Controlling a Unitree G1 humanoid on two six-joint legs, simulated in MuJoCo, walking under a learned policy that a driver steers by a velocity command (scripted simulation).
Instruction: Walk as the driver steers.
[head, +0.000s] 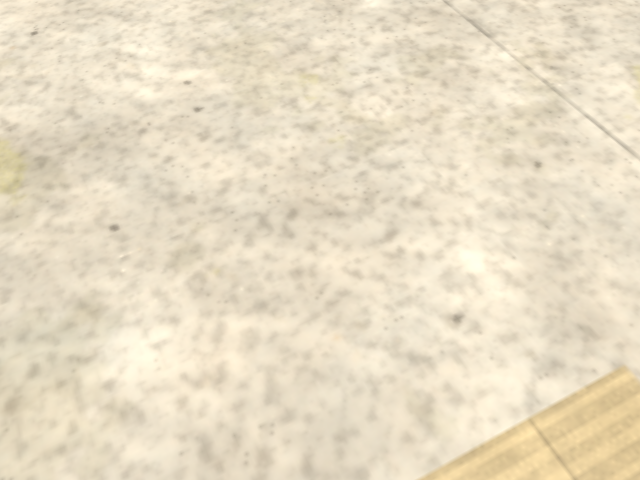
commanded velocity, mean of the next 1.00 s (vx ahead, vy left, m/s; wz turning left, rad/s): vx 0.03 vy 0.00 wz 0.42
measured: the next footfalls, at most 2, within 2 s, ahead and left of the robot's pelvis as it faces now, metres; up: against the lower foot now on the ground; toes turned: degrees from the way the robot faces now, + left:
left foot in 0.34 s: +0.04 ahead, +0.11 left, +0.00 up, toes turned +13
right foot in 0.82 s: +0.11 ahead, -0.07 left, +0.00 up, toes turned +30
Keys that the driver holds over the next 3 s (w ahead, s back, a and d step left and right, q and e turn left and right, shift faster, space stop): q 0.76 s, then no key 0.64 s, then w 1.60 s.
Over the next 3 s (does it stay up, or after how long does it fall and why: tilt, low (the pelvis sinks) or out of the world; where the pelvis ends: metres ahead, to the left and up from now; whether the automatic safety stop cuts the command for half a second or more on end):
stays up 0.69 0.32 0.02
